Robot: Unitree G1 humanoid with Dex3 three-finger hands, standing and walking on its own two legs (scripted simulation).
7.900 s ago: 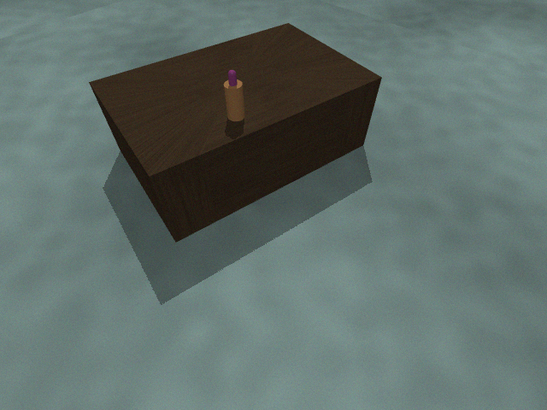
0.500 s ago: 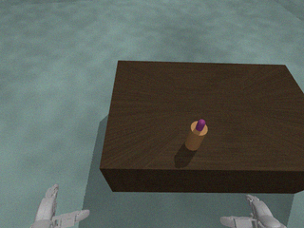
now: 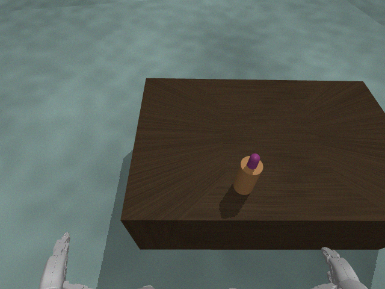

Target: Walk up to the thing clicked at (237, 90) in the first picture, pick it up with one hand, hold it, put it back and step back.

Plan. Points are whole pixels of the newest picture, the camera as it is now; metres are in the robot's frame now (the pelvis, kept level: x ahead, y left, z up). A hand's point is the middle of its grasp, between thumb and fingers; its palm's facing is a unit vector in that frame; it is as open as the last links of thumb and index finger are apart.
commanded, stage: go down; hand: right
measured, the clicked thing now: (248, 172) +0.48 -0.18 -0.22
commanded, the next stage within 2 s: none
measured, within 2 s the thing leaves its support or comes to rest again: neither
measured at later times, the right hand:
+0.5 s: hand (321, 287) +0.14 -0.26 -0.09, palm faces +0.05 +0.95 -0.32, open 17.6 cm
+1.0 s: hand (340, 219) +0.26 -0.31 -0.02, palm faces +0.14 +0.97 -0.22, open 17.5 cm
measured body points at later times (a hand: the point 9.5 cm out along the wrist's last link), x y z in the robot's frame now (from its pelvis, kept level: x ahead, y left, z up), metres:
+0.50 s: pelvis -0.01 +0.00 -0.02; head +0.03 +0.00 +0.43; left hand +0.15 +0.27 -0.07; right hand +0.14 -0.31 -0.07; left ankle -0.01 +0.15 -0.70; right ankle -0.03 -0.13 -0.70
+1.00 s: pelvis -0.02 +0.00 -0.01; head +0.01 -0.01 +0.44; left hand +0.14 +0.26 -0.04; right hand +0.25 -0.36 -0.01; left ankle -0.01 +0.15 -0.70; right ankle -0.03 -0.13 -0.70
